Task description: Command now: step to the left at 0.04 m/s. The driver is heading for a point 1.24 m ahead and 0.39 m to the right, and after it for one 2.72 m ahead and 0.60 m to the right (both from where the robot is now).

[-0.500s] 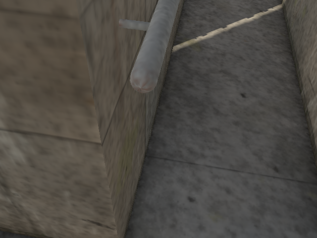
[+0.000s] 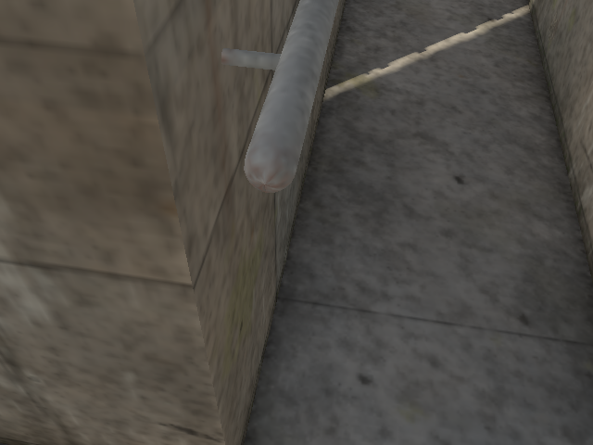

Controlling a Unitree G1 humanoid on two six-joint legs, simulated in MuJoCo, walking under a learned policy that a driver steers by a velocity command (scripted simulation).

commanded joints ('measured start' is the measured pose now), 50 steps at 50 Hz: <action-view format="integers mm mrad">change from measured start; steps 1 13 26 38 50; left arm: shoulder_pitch -47 -108 -50 -56 -64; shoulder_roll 119 100 145 104 100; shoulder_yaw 27 27 19 4 4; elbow -44 48 110 88 119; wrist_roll -1 -34 -13 0 -8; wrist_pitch -19 -6 13 6 7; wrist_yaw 4 37 -2 -10 -9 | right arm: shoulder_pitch -3 -90 -19 64 71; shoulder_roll -127 -228 -141 -132 -121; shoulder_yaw -23 -45 -18 -35 -26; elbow -14 -72 -23 53 41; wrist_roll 1 -44 -17 2 -5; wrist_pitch -3 -39 -42 1 -24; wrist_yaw -9 0 -10 -36 -36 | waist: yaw -1 -48 -39 6 -8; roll -4 61 0 -5 -11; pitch -46 97 -13 -79 -25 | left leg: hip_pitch -72 -73 -80 -21 -50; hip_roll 61 287 42 64 71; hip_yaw -67 -339 -28 -42 -41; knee -84 -112 -98 -115 -147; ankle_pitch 172 259 46 118 83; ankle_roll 13 164 -67 -66 -63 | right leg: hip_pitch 76 -228 69 93 60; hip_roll -54 -16 -13 -37 3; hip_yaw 59 106 157 176 146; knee -37 201 -49 -68 -85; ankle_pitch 154 -191 277 272 141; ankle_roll -12 41 -78 -83 -65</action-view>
